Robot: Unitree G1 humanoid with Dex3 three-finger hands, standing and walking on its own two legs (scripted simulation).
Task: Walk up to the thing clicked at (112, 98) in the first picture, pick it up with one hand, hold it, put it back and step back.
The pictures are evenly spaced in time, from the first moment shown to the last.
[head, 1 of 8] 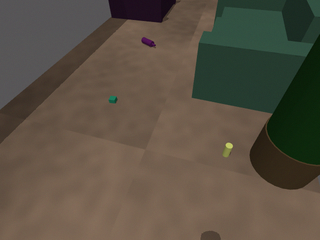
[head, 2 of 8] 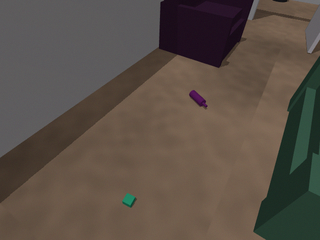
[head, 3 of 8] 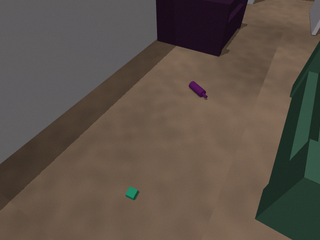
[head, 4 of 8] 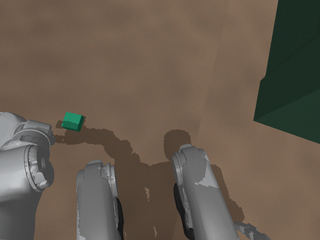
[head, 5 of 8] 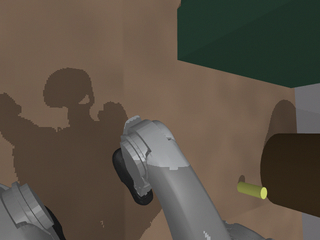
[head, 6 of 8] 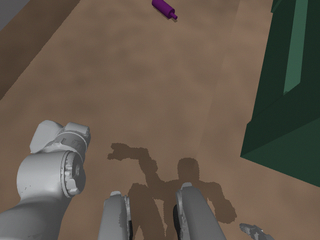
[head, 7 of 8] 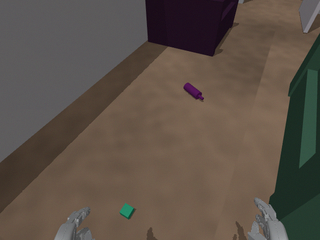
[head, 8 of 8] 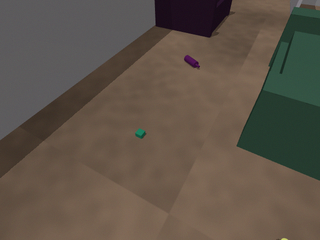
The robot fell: no
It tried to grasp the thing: yes
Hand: left
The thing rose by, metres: 0.68
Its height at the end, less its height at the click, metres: +0.00
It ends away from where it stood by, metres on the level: 0.01
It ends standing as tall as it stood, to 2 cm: yes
